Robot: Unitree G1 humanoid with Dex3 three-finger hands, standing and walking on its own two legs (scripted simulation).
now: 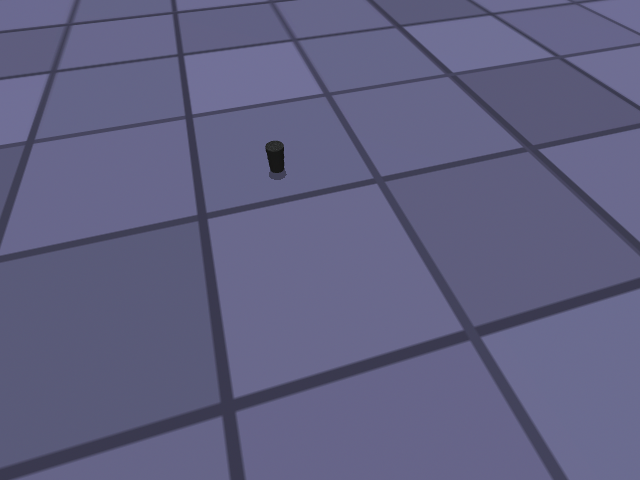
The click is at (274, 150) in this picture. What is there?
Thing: tapered cup
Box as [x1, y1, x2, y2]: [265, 141, 283, 172]
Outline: 270,141 265,146 267,157 269,160 269,166 273,172 279,172 283,169 283,145 279,141
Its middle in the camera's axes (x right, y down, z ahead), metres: -0.23 -0.41 +1.91
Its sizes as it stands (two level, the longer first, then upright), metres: 0.089 0.089 0.139
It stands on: the floor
